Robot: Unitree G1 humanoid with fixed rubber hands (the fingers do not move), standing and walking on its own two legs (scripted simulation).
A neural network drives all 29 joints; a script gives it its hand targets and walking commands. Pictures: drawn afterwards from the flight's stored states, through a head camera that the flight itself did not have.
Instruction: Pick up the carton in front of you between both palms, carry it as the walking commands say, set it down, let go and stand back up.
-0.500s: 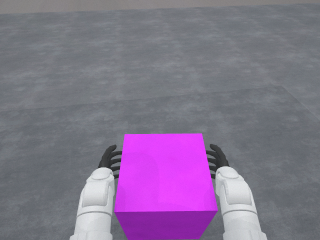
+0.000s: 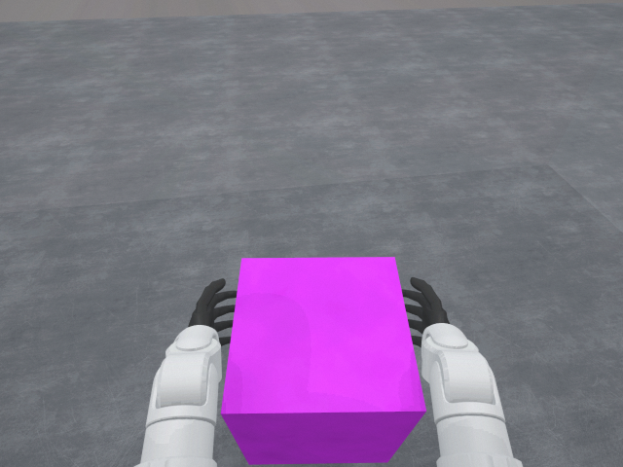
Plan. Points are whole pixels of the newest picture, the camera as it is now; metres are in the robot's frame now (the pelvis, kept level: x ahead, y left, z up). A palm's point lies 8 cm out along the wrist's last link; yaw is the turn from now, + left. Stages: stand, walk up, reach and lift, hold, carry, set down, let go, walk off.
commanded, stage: carry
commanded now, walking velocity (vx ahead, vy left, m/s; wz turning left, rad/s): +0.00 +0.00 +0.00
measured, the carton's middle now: (318, 365) +0.29 +0.00 -0.04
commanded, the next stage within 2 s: hold in 0.14 s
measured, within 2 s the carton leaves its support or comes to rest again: neither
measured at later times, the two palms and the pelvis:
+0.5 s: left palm (207, 360) +0.25 +0.14 +0.04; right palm (450, 361) +0.25 -0.16 +0.05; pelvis -0.03 +0.00 +0.01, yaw -2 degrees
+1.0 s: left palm (227, 335) +0.30 +0.13 +0.02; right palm (450, 357) +0.27 -0.17 +0.02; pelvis -0.03 +0.02 -0.01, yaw -9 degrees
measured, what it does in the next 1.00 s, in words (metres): stands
